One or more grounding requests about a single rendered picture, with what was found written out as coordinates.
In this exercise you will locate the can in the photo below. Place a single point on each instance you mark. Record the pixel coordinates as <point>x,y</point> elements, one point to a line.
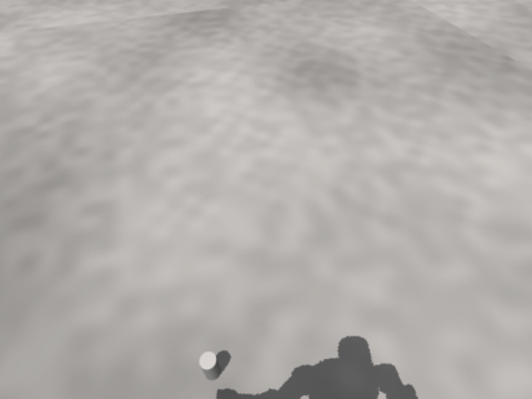
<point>210,365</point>

